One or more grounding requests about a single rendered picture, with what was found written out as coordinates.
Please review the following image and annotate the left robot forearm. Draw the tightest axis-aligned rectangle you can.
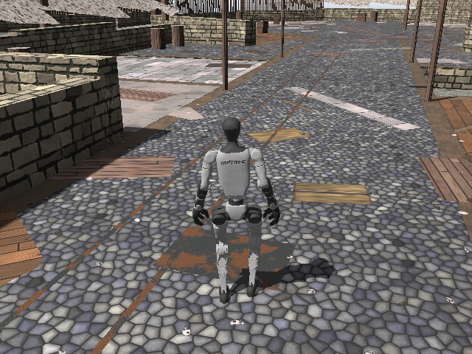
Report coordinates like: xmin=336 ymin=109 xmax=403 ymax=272
xmin=194 ymin=180 xmax=208 ymax=211

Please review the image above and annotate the right robot shin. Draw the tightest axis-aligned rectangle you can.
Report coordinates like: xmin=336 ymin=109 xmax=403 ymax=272
xmin=249 ymin=238 xmax=261 ymax=287

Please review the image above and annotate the robot right hand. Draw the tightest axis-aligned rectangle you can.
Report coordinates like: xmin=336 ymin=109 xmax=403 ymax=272
xmin=263 ymin=207 xmax=280 ymax=226

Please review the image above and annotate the right robot foot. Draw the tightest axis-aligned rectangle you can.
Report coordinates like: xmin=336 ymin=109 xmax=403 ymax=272
xmin=246 ymin=276 xmax=259 ymax=296

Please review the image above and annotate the right robot forearm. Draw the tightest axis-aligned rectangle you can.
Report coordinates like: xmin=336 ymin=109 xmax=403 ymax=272
xmin=262 ymin=177 xmax=278 ymax=209

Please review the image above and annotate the robot left hand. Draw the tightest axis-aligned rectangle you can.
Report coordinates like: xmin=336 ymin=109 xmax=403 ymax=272
xmin=192 ymin=208 xmax=209 ymax=226

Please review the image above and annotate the robot left upper arm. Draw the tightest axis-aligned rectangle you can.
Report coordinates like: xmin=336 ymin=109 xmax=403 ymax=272
xmin=200 ymin=150 xmax=218 ymax=191

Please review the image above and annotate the robot right upper arm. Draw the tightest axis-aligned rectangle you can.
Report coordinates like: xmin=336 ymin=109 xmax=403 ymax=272
xmin=248 ymin=148 xmax=269 ymax=189

